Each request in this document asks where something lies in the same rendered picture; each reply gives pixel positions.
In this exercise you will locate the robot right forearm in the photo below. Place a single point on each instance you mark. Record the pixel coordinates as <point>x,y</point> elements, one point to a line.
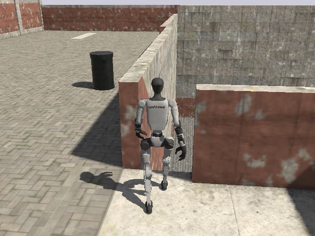
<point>179,134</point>

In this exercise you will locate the left robot upper arm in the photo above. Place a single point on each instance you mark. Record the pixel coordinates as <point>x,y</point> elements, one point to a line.
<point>140,111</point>

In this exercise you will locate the robot left foot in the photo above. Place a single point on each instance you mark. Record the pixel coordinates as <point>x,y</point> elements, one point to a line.
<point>149,208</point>

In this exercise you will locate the robot left hand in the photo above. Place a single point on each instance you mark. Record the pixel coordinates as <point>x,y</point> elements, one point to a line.
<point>142,132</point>

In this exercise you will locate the robot left forearm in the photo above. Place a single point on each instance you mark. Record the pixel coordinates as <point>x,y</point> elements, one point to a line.
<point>137,127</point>

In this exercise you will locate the right robot upper arm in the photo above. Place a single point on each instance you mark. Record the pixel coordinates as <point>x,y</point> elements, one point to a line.
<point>174,111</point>

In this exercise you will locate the robot right thigh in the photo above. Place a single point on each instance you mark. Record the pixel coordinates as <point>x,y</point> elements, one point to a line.
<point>168,146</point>

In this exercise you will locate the robot right hand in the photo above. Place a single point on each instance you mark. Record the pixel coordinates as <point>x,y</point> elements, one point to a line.
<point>184,151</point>

